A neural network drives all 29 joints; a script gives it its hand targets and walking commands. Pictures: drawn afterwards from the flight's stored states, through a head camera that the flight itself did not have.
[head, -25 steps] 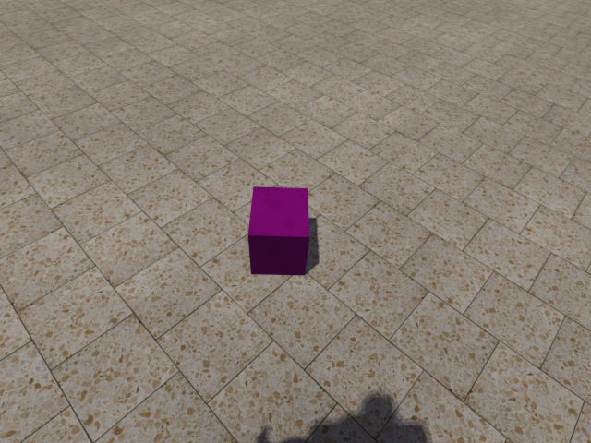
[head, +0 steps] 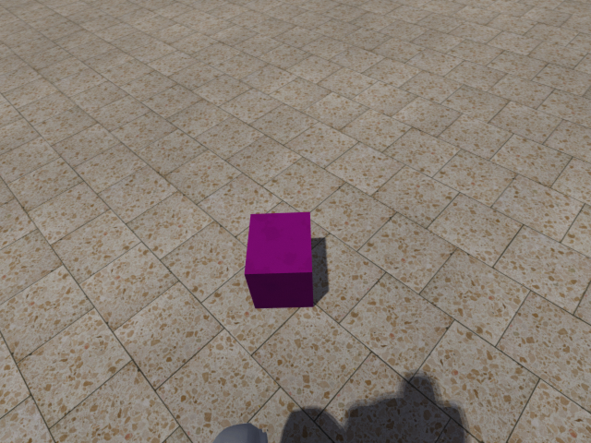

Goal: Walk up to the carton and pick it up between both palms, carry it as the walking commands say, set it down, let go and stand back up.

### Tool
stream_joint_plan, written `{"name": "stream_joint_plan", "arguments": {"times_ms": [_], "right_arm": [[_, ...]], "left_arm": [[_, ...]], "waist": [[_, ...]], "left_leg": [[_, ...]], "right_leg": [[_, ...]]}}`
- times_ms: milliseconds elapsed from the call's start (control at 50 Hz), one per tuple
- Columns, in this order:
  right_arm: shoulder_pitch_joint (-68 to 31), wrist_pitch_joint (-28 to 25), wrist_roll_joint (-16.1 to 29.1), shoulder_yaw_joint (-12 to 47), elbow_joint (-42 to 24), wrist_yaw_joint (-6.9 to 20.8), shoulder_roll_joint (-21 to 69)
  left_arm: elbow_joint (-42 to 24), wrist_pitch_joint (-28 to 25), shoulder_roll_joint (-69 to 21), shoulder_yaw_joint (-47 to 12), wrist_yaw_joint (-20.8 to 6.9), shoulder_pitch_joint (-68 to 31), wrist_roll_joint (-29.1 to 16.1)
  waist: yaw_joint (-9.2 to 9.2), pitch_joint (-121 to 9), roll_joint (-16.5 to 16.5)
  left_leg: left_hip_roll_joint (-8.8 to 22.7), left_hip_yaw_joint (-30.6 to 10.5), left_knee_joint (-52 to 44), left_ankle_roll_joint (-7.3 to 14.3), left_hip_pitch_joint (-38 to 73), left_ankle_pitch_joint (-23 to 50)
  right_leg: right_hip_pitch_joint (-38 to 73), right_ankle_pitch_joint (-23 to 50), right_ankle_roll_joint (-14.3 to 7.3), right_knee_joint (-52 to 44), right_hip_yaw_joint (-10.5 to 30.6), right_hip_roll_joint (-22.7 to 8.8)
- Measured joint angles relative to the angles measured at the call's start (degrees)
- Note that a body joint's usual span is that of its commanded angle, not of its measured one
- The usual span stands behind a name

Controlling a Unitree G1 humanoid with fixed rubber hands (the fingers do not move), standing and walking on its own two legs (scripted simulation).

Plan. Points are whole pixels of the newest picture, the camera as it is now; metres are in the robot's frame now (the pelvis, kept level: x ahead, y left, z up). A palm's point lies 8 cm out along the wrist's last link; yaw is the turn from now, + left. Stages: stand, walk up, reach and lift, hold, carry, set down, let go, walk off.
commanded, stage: walk up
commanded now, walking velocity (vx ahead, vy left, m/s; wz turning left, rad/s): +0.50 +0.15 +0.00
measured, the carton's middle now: (282, 260) +0.81 +0.11 -0.65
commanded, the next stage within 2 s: none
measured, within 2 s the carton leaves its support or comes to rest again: neither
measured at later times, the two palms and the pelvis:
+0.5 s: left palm (140, 388) +0.23 +0.29 -0.14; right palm (446, 409) +0.19 -0.20 -0.12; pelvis +0.14 +0.05 +0.00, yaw -1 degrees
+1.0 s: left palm (142, 418) +0.18 +0.26 -0.13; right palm (446, 367) +0.26 -0.22 -0.14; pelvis +0.22 +0.02 +0.00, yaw -1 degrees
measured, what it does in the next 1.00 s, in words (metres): walks ahead: left foot, then right foot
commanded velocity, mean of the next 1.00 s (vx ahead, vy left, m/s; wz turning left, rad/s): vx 0.32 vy -0.06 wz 0.00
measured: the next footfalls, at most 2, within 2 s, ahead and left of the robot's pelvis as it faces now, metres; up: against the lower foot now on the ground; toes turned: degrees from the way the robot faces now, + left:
left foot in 0.16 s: +0.20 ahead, +0.16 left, +0.00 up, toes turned +7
right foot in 0.64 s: +0.24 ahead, -0.13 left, +0.00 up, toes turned -5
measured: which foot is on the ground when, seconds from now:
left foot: up 0.00-0.14, down 0.16-0.64, up 0.66-1.00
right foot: down 0.00-0.16, up 0.18-0.62, down 0.64-1.00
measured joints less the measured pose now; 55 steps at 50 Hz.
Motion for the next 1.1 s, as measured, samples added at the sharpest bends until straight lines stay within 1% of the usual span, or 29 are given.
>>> {"name": "stream_joint_plan", "arguments": {"times_ms": [40, 100, 140, 160, 180, 220, 240, 260, 300, 400, 480, 580, 640, 660, 680, 700, 740, 800, 900, 940, 980, 1020, 1040, 1060, 1100], "right_arm": [[-0.6, 0.1, 0.0, 0.0, 0.0, 0.3, 0.0], [-1.4, -0.1, 0.0, 0.0, 0.0, 0.4, 0.0], [-1.4, -0.7, 0.0, 0.0, 0.0, -0.1, 0.0], [-1.3, -1.2, 0.0, 0.0, 0.0, -0.5, -0.1], [-1.3, -1.6, 0.0, 0.0, 0.1, -1.0, 0.1], [-0.7, -1.8, 0.0, 0.1, 0.1, -1.4, 0.5], [-0.1, -1.8, 0.0, 0.2, 0.1, -1.5, 0.6], [0.4, -1.8, 0.0, 0.2, 0.1, -1.6, 0.7], [1.2, -1.8, 0.0, 0.2, 0.2, -1.9, 0.7], [2.1, -2.1, 0.0, 0.2, 0.3, -2.6, 0.8], [2.4, -2.1, 0.0, 0.2, 0.3, -2.9, 0.8], [2.4, -1.5, 0.0, 0.2, 0.3, -3.1, 0.8], [2.4, -0.4, 0.0, 0.2, 0.3, -3.0, 0.8], [2.4, 0.0, 0.0, 0.2, 0.4, -3.0, 0.7], [2.4, 0.7, 0.0, 0.2, 0.5, -3.1, 0.6], [2.4, 1.2, 0.0, 0.2, 0.5, -3.0, 0.4], [2.4, 1.5, 0.0, 0.2, 0.4, -2.7, 0.3], [2.4, 1.5, 0.0, 0.2, 0.4, -1.9, 0.3], [2.4, 1.5, 0.0, 0.2, 0.4, -1.6, 0.3], [2.2, 1.5, 0.0, 0.2, 0.4, -1.6, 0.3], [2.1, 1.1, 0.0, 0.2, 0.3, -1.5, 0.3], [2.1, 0.6, 0.0, 0.2, 0.3, -1.7, 0.3], [2.3, 0.2, 0.0, 0.2, 0.3, -2.0, 0.3], [2.4, -0.1, 0.0, 0.2, 0.6, -2.1, 0.4], [2.8, -0.2, 0.0, 0.2, 1.0, -2.2, 0.9]], "left_arm": [[0.2, 0.5, 0.0, 0.3, 0.1, 2.1, 0.0], [0.1, 1.6, 0.0, 0.7, 0.1, 3.1, 0.0], [0.1, 1.7, 0.0, 0.8, 0.1, 2.8, 0.0], [0.1, 1.6, 0.0, 1.0, 0.1, 2.5, 0.0], [0.2, 1.9, 0.0, 1.2, 0.1, 1.5, 0.0], [0.1, 2.9, 0.0, 1.6, 0.1, -1.4, 0.0], [0.0, 3.2, 0.0, 1.9, 0.1, -3.2, 0.0], [-0.4, 3.3, 0.0, 2.1, 0.0, -4.9, 0.0], [-1.3, 3.4, 0.0, 2.1, -0.2, -8.4, 0.0], [-2.7, 4.4, 0.0, 1.8, -0.5, -14.9, 0.0], [-2.7, 5.5, 0.0, 1.5, -0.6, -17.6, 0.0], [-2.7, 5.6, 0.0, 0.8, -0.9, -18.5, 0.0], [-2.7, 4.6, 0.0, 0.1, -0.9, -17.7, 0.0], [-2.7, 3.8, -0.1, -0.2, -0.9, -17.1, 0.0], [-2.6, 3.0, -0.3, -0.7, -0.9, -16.1, 0.0], [-2.6, 2.5, -0.4, -1.2, -0.9, -14.7, 0.0], [-2.5, 2.2, -0.4, -1.6, -0.9, -11.9, 0.0], [-2.2, 2.0, -0.4, -1.2, -0.6, -8.2, 0.0], [-1.6, 1.4, -0.4, -1.1, -0.1, -3.5, 0.0], [-1.5, 1.7, -0.4, -1.0, 0.0, -2.4, 0.0], [-1.5, 2.3, -0.4, -0.8, 0.0, -2.0, 0.0], [-1.5, 2.8, -0.4, -0.4, 0.0, -2.1, 0.0], [-1.5, 3.0, -0.4, -0.2, 0.0, -2.2, 0.0], [-1.4, 3.4, -0.4, 0.2, 0.0, -2.5, 0.0], [-1.4, 4.6, -0.5, 0.6, 0.1, -4.1, 0.0]], "waist": [[-0.03, 0.0, 0.0], [-0.07, -0.1, 0.0], [-0.09, -0.1, 0.0], [-0.09, 0.1, 0.0], [-0.13, 0.5, -0.1], [-0.19, 0.5, -0.3], [-0.17, 0.5, -0.4], [-0.13, 0.5, -0.6], [-0.09, 0.5, -0.9], [-0.06, 0.5, -1.7], [-0.03, 0.5, -1.7], [-0.01, 0.5, -1.7], [0.02, 0.5, -1.8], [-0.01, 0.5, -1.5], [0.01, 0.5, -1.1], [0.04, 0.3, -0.7], [0.04, 0.2, -0.2], [0.00, 0.2, 0.1], [-0.03, 0.2, 0.2], [-0.05, 0.1, 0.2], [-0.08, 0.1, 0.2], [-0.11, 0.1, 0.3], [-0.09, 0.1, 0.3], [-0.06, 0.1, 0.1], [-0.12, 0.1, -0.5]], "left_leg": [[0.0, 0.0, -4.1, 0.0, -0.3, 2.0], [0.1, -0.1, -17.2, 0.0, 0.6, 3.5], [0.0, -0.1, -25.4, 0.0, 2.7, 6.2], [0.1, -0.1, -27.3, 0.4, 3.9, 9.3], [0.0, 0.0, -25.5, 1.7, 4.1, 11.1], [0.0, 0.3, -23.7, 3.7, 5.7, 8.8], [0.0, 0.3, -24.1, 4.1, 7.1, 7.7], [0.0, 0.4, -24.8, 4.3, 8.5, 7.1], [0.0, 0.4, -26.4, 4.5, 10.8, 6.8], [0.0, 0.5, -28.7, 4.5, 14.5, 6.2], [0.0, 0.5, -29.6, 4.2, 16.0, 5.5], [0.0, 0.7, -29.9, 2.9, 16.0, 4.9], [-0.1, 1.2, -29.5, 1.3, 16.0, 4.1], [0.0, 1.2, -27.9, 1.2, 15.8, 2.4], [0.0, 1.2, -24.7, 1.1, 15.2, -1.1], [-0.1, 1.2, -20.8, 1.1, 14.3, -3.1], [-0.2, 1.2, -14.7, 1.1, 12.5, -3.4], [-0.2, 1.1, -10.7, 1.1, 10.4, -3.4], [-0.2, 1.1, -10.5, 1.1, 9.0, -3.5], [-0.2, 1.1, -12.6, 1.1, 9.0, -3.5], [-0.3, 1.0, -18.1, 1.1, 9.4, -3.5], [-0.6, 1.0, -27.5, 1.2, 11.5, 0.2], [-0.5, 1.0, -30.8, 1.2, 13.0, 3.3], [-0.5, 1.1, -30.4, 1.4, 13.5, 6.9], [-0.7, 1.3, -29.3, 2.5, 15.3, 6.0]], "right_leg": [[2.1, -1.0, 0.5, -0.9, 0.0, -0.2], [3.4, -2.7, 1.7, -1.2, -0.1, -0.2], [3.7, -4.5, 2.4, 0.1, -0.1, -0.2], [3.5, -6.2, 2.5, 2.8, -0.1, -0.3], [2.3, -7.6, 2.5, 8.6, -0.2, -0.4], [-2.1, -8.4, 2.5, 23.6, -0.3, -0.1], [-3.9, -7.8, 2.5, 29.1, -0.2, 0.1], [-5.5, -6.7, 2.5, 32.5, -0.1, 0.1], [-7.7, -4.6, 2.5, 34.6, -0.1, 0.0], [-10.7, -2.8, 2.5, 34.1, 0.0, 0.0], [-10.7, -2.8, 2.5, 30.0, 0.0, 0.0], [-10.7, -2.9, 2.5, 18.9, 0.0, 0.0], [-9.2, -1.1, 2.4, 6.6, 0.1, 0.1], [-8.8, 3.5, 2.1, 5.5, 0.0, 0.0], [-8.6, 4.6, 1.5, 6.1, -0.1, 0.1], [-8.2, 4.3, 0.8, 6.1, -0.1, 0.0], [-6.6, 3.6, 0.0, 4.3, -0.1, 0.0], [-4.8, 4.0, -0.4, 1.3, -0.1, 0.0], [-3.5, 3.3, -0.4, 0.2, -0.2, 0.0], [-3.2, 2.8, -0.3, 0.2, -0.2, 0.0], [-3.2, 2.4, 0.2, 0.2, -0.3, 0.0], [-3.2, 1.6, 1.0, 1.0, -0.3, 0.1], [-3.3, 0.5, 1.3, 2.7, -0.3, 0.1], [-3.5, -1.4, 1.3, 5.9, -0.3, 0.1], [-4.8, -5.3, 1.3, 14.9, -0.3, 0.2]]}}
